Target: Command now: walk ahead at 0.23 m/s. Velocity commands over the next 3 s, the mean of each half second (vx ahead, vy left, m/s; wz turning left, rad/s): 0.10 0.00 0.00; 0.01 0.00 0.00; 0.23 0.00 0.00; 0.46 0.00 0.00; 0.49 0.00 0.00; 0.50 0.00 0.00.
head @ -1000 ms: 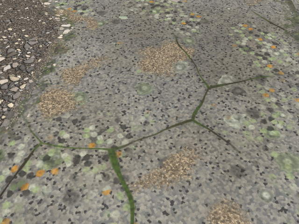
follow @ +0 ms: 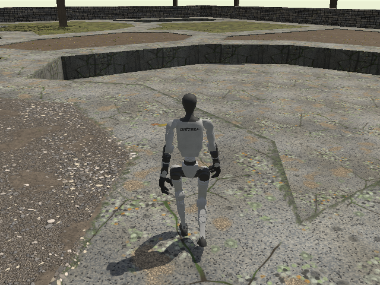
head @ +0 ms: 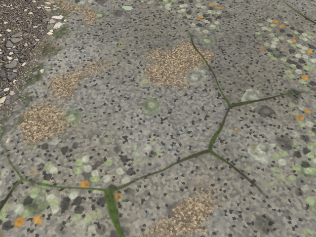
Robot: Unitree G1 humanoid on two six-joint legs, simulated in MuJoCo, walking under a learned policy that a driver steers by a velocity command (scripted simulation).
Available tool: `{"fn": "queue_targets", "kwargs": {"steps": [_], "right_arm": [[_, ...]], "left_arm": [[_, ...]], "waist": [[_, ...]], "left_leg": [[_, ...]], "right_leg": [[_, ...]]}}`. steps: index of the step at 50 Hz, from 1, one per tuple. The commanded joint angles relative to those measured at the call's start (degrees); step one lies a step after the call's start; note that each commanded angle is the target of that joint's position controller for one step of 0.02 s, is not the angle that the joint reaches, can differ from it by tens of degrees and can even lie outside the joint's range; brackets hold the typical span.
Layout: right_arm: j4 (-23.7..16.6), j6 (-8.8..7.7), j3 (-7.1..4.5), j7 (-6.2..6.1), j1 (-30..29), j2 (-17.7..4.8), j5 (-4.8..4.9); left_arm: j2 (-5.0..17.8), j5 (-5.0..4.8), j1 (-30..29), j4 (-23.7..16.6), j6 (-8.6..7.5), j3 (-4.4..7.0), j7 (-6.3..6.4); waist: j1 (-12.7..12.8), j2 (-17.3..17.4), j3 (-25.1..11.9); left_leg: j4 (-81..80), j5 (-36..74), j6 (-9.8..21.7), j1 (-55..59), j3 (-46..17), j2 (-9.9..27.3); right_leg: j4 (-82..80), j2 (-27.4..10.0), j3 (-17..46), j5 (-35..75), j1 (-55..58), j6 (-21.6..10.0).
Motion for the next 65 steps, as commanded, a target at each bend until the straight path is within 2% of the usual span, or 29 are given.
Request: {"fn": "queue_targets", "kwargs": {"steps": [1, 2, 3, 4, 5, 7, 9, 12, 14, 16, 17, 18, 19, 20, 21, 23, 27, 30, 54, 55, 57, 58, 59, 60, 61, 62, 63, 65], "right_arm": [[1.59, 0.14, -0.73, -0.37, 9.58, -4.04, 0.79], [2.26, -0.24, -0.04, -0.85, 10.12, -2.21, 0.69], [3.18, -0.48, 0.52, -1.14, 11.04, -1.15, 0.53], [3.77, -0.92, 0.95, -1.18, 12.08, -0.82, 0.18], [4.0, -1.29, 1.14, -1.19, 12.29, -1.51, -0.13], [4.08, -1.54, 1.45, -1.15, 12.07, -3.19, -0.62], [4.46, -1.17, 1.84, -1.23, 13.33, -3.75, -0.68], [5.26, 0.02, 2.09, -1.52, 16.32, -4.13, -0.43], [5.47, 0.81, 2.32, -1.78, 16.91, -3.65, -0.45], [5.31, 1.4, 2.52, -2.11, 15.94, -3.21, -0.04], [5.59, 1.49, 2.6, -2.22, 16.85, -2.88, -0.1], [5.64, 1.38, 2.67, -2.23, 18.15, -2.34, -0.16], [6.26, 1.51, 2.78, -1.99, 22.78, -0.3, 0.48], [7.28, 1.87, 2.88, -2.12, 22.96, 0.09, 0.43], [7.35, 2.05, 2.53, -2.31, 21.77, -1.04, 0.38], [7.31, 2.28, 2.29, -2.42, 20.42, -1.7, 0.31], [7.86, 2.36, 2.55, -2.58, 19.7, -0.62, 0.38], [8.43, 2.57, 2.6, -2.82, 19.39, -0.36, 0.42], [11.12, 2.97, 3.23, -3.35, 20.64, 0.47, 0.38], [11.35, 2.97, 3.31, -3.3, 21.25, 0.74, 0.31], [11.43, 3.3, 2.42, -3.15, 22.25, -1.08, 0.22], [11.32, 3.58, 1.83, -3.01, 23.03, -2.2, 0.17], [11.48, 3.83, 1.27, -2.86, 24.92, -3.18, 0.17], [11.97, 3.94, 0.73, -2.79, 27.69, -4.19, 0.28], [12.25, 3.85, 0.28, -2.73, 28.96, -4.81, 0.2], [12.26, 3.52, 0.14, -2.62, 29.5, -4.53, -0.27], [12.07, 3.02, -0.04, -2.49, 29.41, -4.79, -0.82], [11.11, 1.92, -0.18, -2.29, 27.51, -4.85, -0.82]], "left_arm": [[4.16, 1.79, 2.85, -2.66, 0.62, 1.39, -0.11], [4.02, 2.57, 1.57, -2.95, 1.35, 1.69, -0.39], [2.67, 2.85, 2.83, -2.48, 2.27, 1.5, -0.7], [1.49, 2.65, 3.42, -2.04, 2.96, 1.34, -0.83], [0.57, 2.33, 3.83, -1.82, 3.55, 1.14, -0.83], [0.38, 2.05, 2.28, -2.06, 4.48, 0.86, -0.52], [1.23, 1.8, -1.71, -2.78, 5.04, 0.66, -0.02], [2.25, 1.38, -5.54, -2.93, 5.72, 0.45, 0.28], [2.32, 1.34, -7.78, -2.97, 5.74, 0.2, 0.33], [0.82, 1.52, -7.46, -2.24, 5.35, -0.36, 0.39], [1.16, 1.65, -7.34, -1.98, 4.89, -0.6, 0.57], [2.72, 1.85, -5.65, -1.46, 4.22, -0.49, 0.8], [5.25, 1.16, -7.03, -1.19, 3.81, -0.14, 0.91], [3.56, 0.53, -7.06, -0.47, 3.74, -0.39, 0.56], [2.2, 0.51, -7.42, -0.44, 3.53, -0.74, 0.37], [2.49, 0.38, -7.23, -0.05, 3.51, -0.75, 0.69], [2.85, 0.42, -6.28, 0.8, 3.53, -0.71, 0.98], [2.74, 0.53, -5.83, 1.31, 3.59, -0.74, 1.02], [1.63, 0.6, -3.82, 3.77, 4.33, -1.25, 1.14], [1.33, 0.67, -3.37, 4.0, 4.37, -1.35, 1.11], [2.36, 0.89, -3.55, 3.63, 4.6, -0.79, 0.96], [2.55, 1.13, -4.0, 3.05, 4.73, -0.49, 0.69], [2.11, 1.57, -5.33, 2.0, 4.73, -0.42, 0.27], [1.14, 2.05, -7.51, 0.5, 4.56, -0.55, -0.21], [0.41, 2.7, -9.95, -1.2, 4.19, -0.7, -0.67], [1.18, 2.7, -12.3, -2.79, 3.72, -0.43, -1.09], [2.06, 2.58, -13.4, -3.98, 3.23, -0.03, -1.47], [2.94, 2.18, -13.5, -5.13, 2.21, 0.64, -2.23]], "waist": [[-1.95, 0.17, -6.57], [-1.07, 0.5, -4.78], [0.1, 1.29, -4.42], [0.8, 1.33, -4.93], [1.67, 1.81, -5.55], [2.66, 3.54, -6.02], [1.68, 5.6, -6.23], [-0.3, 6.7, -6.83], [-1.14, 5.95, -4.87], [-0.22, 4.19, -2.51], [-0.14, 2.14, -1.49], [-0.68, 0.18, -2.01], [-4.3, -4.5, -1.0], [-3.49, -5.57, -0.77], [-3.04, -4.44, -0.09], [-2.61, -3.53, -1.15], [-2.43, -0.31, -1.84], [-2.26, 0.46, -1.61], [-1.74, 0.74, 0.11], [-1.85, 0.78, -0.97], [-2.33, 2.0, 0.11], [-2.84, 3.95, 1.76], [-3.89, 6.05, 4.63], [-5.15, 8.02, 7.18], [-5.87, 8.94, 9.55], [-6.19, 7.93, 10.42], [-5.81, 6.47, 10.01], [-4.09, 3.57, 7.45]], "left_leg": [[-16.74, 30.93, 10.46, 18.75, -23.45, 21.64], [-17.89, 32.88, 8.91, 14.62, -19.09, 19.36], [-18.45, 35.14, 7.44, 11.35, -15.71, 17.83], [-18.32, 39.12, 6.81, 9.73, -13.61, 16.87], [-18.04, 42.37, 6.59, 8.64, -11.61, 16.12], [-17.55, 43.93, 5.72, 7.97, -8.51, 14.66], [-17.04, 40.28, 4.38, 9.19, -7.6, 13.7], [-17.95, 24.65, 3.61, 10.02, -9.47, 14.03], [-18.91, 11.47, 3.85, 8.68, -11.79, 14.63], [-18.07, 2.32, 2.8, 6.65, -13.11, 14.3], [-17.33, 0.65, 1.01, 5.65, -13.36, 13.46], [-16.06, -0.2, -0.74, 5.03, -13.23, 12.12], [-16.54, -1.97, -2.32, 5.85, -10.86, 8.17], [-16.59, -2.31, -2.9, 11.41, -9.64, 7.03], [-15.97, 0.52, -3.07, 14.01, -9.9, 7.46], [-15.06, 4.47, -2.85, 16.36, -10.12, 8.27], [-15.27, 5.64, -3.27, 17.08, -9.96, 8.68], [-15.31, 6.08, -3.47, 17.57, -9.87, 8.8], [-15.83, 5.6, -3.74, 16.76, -10.41, 9.48], [-16.47, 1.08, -3.58, 17.17, -10.32, 9.02], [-16.37, -13.69, -2.09, 16.43, -10.84, 7.68], [-17.56, -23.89, -0.52, 15.37, -13.36, 8.6], [-20.4, -32.79, 1.55, 15.24, -18.06, 11.51], [-24.52, -39.62, 4.16, 15.86, -24.05, 16.18], [-27.27, -41.21, 6.64, 15.25, -29.06, 20.57], [-29.07, -38.86, 8.27, 15.36, -31.77, 22.86], [-29.45, -35.06, 9.1, 17.37, -32.53, 23.84], [-28.67, -26.51, 7.97, 21.07, -28.48, 22.53]], "right_leg": [[13.02, -3.59, 2.34, 3.7, -18.01, 0.02], [9.25, -4.86, 2.72, 4.52, -15.98, 0.13], [6.17, -5.0, 2.31, 5.14, -12.49, 0.36], [3.38, -4.6, 1.92, 5.76, -9.83, 0.61], [0.42, -4.22, 1.38, 6.17, -8.11, 1.0], [-7.74, -3.94, 0.34, 7.36, -6.97, 1.46], [-15.75, -3.73, -0.74, 8.95, -6.68, 1.64], [-21.52, -3.72, -1.54, 10.85, -5.19, 1.99], [-25.33, -4.03, -1.5, 10.19, -4.05, 2.07], [-33.93, -4.15, -1.67, 13.14, -0.25, 1.84], [-39.79, -5.45, 0.21, 17.55, 2.47, 1.8], [-41.57, -9.13, 3.89, 22.8, 5.68, 1.62], [-40.48, -11.39, 7.06, 27.51, 3.45, -0.16], [-41.21, -10.59, 6.22, 24.69, -1.43, -0.54], [-41.66, -9.44, 5.22, 23.9, -3.05, 0.25], [-42.71, -8.36, 4.44, 23.86, -2.39, 0.98], [-43.09, -8.53, 4.41, 26.01, -0.18, 0.59], [-43.36, -8.51, 4.31, 26.64, 0.18, 0.5], [-44.52, -7.99, 3.66, 24.37, 1.16, 0.51], [-44.84, -7.49, 3.41, 20.6, 1.51, 0.4], [-41.68, -4.67, 1.42, 8.22, -1.24, -0.59], [-38.38, -2.9, -0.12, 0.6, -4.87, -1.14], [-34.16, -1.54, -1.65, -3.61, -10.77, -1.25], [-28.53, -0.61, -4.31, -3.64, -16.19, -1.11], [-23.56, -2.11, -5.48, -0.96, -19.5, -1.11], [-18.65, -3.81, -4.29, -0.61, -22.87, -1.2], [-14.8, -4.98, -2.88, -1.08, -26.32, -1.24], [-13.96, -6.47, -1.64, 1.46, -28.42, -0.91]]}}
